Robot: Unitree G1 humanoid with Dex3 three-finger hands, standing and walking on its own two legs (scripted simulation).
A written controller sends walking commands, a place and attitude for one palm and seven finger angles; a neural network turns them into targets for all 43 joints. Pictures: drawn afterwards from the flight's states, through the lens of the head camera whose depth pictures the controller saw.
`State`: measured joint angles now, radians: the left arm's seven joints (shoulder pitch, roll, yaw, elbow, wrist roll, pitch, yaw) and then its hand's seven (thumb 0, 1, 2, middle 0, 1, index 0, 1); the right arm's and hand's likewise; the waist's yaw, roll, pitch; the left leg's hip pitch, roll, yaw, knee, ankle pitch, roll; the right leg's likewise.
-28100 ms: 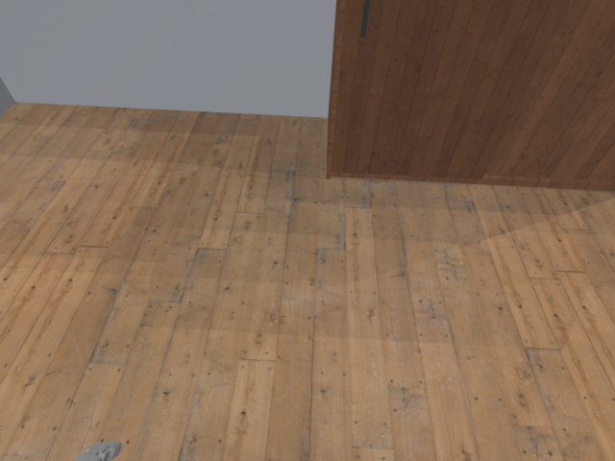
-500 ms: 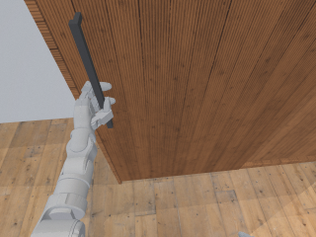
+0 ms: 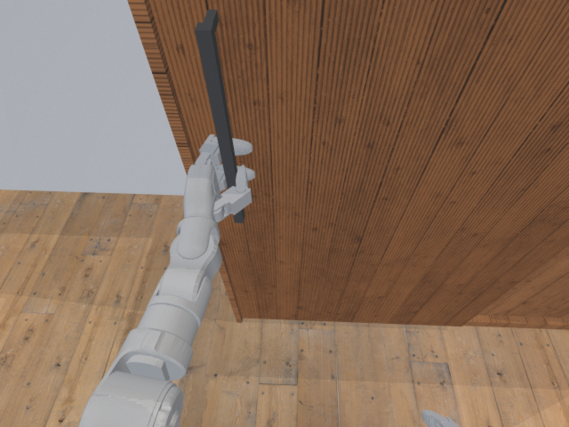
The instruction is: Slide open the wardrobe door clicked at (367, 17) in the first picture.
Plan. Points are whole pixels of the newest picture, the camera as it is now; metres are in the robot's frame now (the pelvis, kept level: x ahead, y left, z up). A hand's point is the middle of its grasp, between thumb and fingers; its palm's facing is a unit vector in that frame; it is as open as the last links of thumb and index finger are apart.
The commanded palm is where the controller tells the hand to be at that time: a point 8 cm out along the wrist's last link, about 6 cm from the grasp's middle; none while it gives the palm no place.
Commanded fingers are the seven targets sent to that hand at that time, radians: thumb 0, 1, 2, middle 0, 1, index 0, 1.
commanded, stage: tug the door sideways, standing still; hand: left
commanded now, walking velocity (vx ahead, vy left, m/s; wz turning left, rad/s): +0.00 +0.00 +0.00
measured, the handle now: (228, 141) +0.47 +0.10 +0.13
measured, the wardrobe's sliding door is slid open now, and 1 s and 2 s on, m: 0.00 0.09 0.33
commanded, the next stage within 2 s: step sideways, sliding the door along in 0.36 s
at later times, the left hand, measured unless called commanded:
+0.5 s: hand (272, 194) +0.41 +0.04 +0.09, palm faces +0.00 -1.00 -0.03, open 5.7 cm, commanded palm +0.40 +0.07 +0.09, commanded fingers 0.00 0.90 0.90 -0.45 -1.40 -0.45 -1.40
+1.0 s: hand (301, 191) +0.42 -0.01 +0.09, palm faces -0.10 -0.99 -0.13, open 5.6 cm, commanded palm +0.41 +0.03 +0.09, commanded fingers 0.00 0.90 0.90 -0.45 -1.40 -0.45 -1.40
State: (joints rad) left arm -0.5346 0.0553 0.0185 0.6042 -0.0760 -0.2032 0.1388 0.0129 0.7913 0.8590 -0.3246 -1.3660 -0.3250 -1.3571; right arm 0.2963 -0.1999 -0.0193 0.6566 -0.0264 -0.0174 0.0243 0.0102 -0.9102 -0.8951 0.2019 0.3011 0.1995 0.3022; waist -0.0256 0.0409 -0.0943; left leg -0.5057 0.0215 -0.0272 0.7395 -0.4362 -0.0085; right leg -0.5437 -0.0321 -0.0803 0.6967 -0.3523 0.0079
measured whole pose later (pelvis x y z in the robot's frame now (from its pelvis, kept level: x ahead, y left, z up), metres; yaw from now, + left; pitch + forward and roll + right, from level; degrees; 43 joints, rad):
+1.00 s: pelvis -0.01 -0.07 +0.01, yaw +1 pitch +0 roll +2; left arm -0.70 0.11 -0.03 0.79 -0.05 -0.16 0.04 0.02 0.74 0.84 -0.37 -1.30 -0.35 -1.39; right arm 0.19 -0.23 -0.01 0.72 -0.03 -0.05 -0.12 0.01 -0.91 -0.89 0.20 0.30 0.20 0.30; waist -0.01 -0.01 0.14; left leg -0.37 0.05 0.14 0.72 -0.31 -0.03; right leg -0.27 0.02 -0.10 0.63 -0.36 -0.10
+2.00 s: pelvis +0.07 -0.44 +0.02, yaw +8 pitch +1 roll +1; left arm -0.32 0.13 -0.04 0.26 -0.07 -0.16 0.15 0.02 0.82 0.87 -0.39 -1.36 -0.22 -1.40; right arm 0.12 -0.24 -0.03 0.56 0.02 -0.06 -0.06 0.01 -0.91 -0.90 0.20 0.30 0.20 0.30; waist 0.05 0.05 0.19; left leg -0.27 0.06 0.15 0.53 -0.18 -0.02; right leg -0.39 0.04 -0.06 0.64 -0.22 -0.05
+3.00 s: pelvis +0.03 -0.77 +0.01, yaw -3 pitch +0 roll +0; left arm -0.37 0.39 0.36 0.59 -0.05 -0.12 0.12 -0.06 0.72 0.86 -0.36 -1.23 -0.27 -1.40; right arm 0.14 -0.29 -0.02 0.69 0.04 -0.05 -0.08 0.01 -0.91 -0.89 0.21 0.30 0.20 0.30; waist -0.02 0.09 0.15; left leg -0.45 0.12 0.00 1.04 -0.57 -0.04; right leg -0.35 -0.09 -0.05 0.66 -0.30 0.05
